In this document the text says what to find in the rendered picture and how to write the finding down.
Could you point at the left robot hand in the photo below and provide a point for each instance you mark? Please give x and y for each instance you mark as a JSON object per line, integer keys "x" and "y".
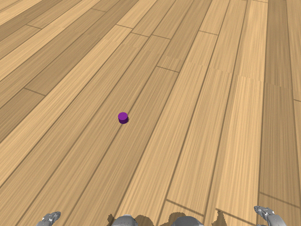
{"x": 49, "y": 219}

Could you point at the right robot hand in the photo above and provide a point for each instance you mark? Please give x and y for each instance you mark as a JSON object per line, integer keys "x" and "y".
{"x": 269, "y": 216}

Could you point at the tin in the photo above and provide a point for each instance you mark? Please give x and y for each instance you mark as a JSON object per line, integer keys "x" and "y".
{"x": 123, "y": 118}

